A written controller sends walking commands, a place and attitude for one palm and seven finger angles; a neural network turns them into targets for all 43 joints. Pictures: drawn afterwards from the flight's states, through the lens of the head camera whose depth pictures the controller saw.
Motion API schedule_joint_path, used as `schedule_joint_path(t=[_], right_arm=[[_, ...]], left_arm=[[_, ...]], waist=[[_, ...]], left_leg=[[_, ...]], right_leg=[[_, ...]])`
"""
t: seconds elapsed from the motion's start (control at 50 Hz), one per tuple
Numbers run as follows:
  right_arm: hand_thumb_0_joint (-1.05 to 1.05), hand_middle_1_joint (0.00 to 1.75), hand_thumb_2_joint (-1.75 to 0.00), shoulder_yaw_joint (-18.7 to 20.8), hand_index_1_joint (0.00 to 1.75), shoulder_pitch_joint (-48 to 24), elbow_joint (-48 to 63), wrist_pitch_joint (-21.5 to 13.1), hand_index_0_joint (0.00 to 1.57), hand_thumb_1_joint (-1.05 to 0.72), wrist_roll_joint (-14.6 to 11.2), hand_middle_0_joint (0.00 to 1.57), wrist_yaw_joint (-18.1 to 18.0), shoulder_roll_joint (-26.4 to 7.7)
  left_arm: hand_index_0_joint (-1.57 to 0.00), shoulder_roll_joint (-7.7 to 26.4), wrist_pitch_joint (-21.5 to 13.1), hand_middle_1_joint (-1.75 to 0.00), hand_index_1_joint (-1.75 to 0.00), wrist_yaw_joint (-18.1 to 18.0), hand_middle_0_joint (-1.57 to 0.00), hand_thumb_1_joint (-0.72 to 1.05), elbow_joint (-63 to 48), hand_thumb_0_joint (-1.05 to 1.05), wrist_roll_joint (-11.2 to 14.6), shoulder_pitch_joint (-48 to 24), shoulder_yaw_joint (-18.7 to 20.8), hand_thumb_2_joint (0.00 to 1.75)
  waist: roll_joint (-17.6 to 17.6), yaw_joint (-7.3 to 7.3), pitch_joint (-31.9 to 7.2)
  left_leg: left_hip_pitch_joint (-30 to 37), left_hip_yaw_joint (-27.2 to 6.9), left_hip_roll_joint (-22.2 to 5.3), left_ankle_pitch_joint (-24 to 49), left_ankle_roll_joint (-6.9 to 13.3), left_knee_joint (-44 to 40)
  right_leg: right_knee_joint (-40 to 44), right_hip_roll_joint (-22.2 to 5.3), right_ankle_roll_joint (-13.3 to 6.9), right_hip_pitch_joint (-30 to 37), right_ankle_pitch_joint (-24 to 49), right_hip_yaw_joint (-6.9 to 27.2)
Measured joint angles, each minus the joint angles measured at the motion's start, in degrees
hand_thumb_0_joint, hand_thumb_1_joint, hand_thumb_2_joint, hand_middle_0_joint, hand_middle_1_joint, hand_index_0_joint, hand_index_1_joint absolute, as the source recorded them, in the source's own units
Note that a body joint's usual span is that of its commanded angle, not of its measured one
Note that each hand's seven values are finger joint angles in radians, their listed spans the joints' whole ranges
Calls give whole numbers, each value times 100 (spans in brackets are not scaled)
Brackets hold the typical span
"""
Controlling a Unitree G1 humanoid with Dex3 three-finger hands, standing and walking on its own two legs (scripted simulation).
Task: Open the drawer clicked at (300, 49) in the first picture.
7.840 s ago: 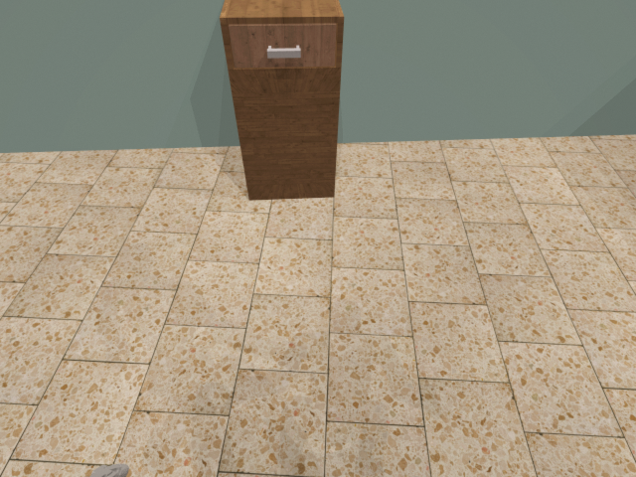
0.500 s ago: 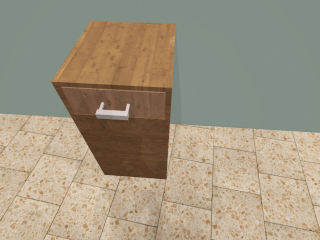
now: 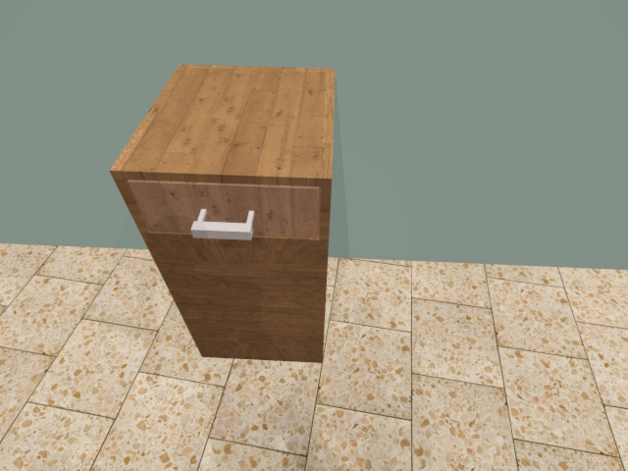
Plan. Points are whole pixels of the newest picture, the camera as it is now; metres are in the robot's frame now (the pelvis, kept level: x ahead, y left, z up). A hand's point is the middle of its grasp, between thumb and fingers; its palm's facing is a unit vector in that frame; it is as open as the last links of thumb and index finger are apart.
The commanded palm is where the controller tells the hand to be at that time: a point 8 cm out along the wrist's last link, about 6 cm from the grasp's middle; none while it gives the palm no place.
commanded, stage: look again from close up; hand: left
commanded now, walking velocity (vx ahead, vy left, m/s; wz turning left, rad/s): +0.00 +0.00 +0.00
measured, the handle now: (224, 222) +0.56 +0.21 -0.06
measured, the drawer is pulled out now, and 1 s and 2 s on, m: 0.00 0.00 0.00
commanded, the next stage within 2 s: raise the hand with hooked fingers in 0.60 s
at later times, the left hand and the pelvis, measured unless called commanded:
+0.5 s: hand out of the picture +0.01 +0.14 -0.18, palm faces +0.04 -0.98 -0.17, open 7.3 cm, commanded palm none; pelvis +0.02 -0.01 +0.00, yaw +0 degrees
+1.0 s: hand (194, 398) +0.22 +0.18 -0.04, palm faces -0.04 -0.29 -0.95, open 7.9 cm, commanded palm +0.16 +0.19 -0.03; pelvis -0.01 -0.03 -0.02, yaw -3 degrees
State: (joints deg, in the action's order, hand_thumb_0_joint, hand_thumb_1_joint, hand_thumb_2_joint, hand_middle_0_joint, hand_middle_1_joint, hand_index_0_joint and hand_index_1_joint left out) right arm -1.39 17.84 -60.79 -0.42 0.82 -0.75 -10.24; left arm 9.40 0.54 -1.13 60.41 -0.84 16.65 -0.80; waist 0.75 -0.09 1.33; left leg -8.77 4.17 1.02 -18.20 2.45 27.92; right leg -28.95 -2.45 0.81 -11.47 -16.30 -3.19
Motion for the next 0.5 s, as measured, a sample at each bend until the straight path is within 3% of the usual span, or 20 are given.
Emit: schedule_joint_path(t=[0.5], right_arm=[[0,30,-90,18,30,-12,-440,-108,20,-91,-17,20,-120,325]], left_arm=[[-20,-231,-89,-30,-30,-63,-20,92,441,1,-5,48,54,90]], waist=[[-37,-13,27]], left_leg=[[192,-77,-100,-150,-135,-56]], right_leg=[[5,100,-106,185,-209,-79]])
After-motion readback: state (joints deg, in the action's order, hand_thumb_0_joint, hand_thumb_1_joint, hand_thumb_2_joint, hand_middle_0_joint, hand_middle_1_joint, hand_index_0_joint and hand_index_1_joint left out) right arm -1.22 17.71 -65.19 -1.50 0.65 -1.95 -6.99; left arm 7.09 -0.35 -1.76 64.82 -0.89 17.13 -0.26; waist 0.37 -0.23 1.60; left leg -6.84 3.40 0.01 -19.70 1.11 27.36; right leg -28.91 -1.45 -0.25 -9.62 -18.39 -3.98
